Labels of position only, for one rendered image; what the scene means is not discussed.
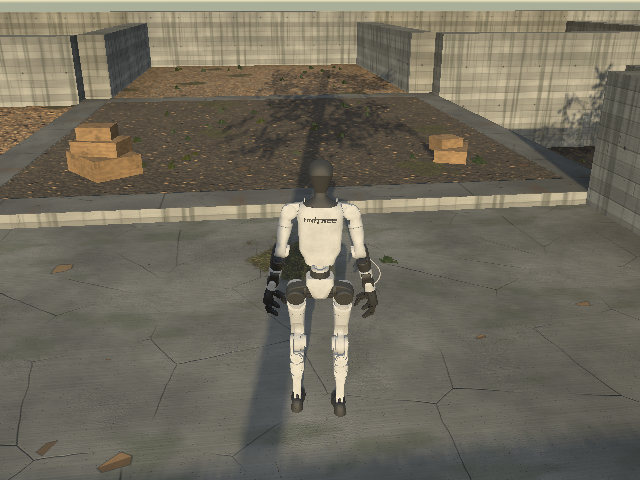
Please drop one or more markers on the right robot hand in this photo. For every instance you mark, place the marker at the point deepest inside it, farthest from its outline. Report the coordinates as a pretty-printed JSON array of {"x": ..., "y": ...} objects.
[{"x": 371, "y": 303}]

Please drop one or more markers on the robot left thigh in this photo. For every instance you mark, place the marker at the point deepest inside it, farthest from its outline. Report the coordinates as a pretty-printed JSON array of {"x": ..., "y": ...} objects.
[{"x": 296, "y": 302}]

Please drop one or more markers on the left robot hand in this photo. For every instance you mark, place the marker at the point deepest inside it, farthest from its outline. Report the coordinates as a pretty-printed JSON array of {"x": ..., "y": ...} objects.
[{"x": 268, "y": 300}]

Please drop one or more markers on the right robot upper arm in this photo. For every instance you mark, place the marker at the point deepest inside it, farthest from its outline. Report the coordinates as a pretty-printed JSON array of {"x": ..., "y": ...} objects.
[{"x": 351, "y": 212}]

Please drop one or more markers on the robot right foot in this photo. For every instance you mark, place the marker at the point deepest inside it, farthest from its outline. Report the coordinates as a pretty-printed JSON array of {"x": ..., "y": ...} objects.
[{"x": 339, "y": 408}]

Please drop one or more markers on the robot left forearm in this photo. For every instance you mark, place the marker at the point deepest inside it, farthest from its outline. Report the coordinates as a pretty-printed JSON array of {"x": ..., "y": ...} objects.
[{"x": 275, "y": 270}]

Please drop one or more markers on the robot right forearm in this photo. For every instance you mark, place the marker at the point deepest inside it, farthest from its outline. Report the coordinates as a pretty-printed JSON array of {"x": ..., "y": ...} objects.
[{"x": 365, "y": 272}]

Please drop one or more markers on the left robot upper arm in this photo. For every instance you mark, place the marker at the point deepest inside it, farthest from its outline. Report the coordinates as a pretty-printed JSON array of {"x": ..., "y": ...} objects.
[{"x": 289, "y": 211}]

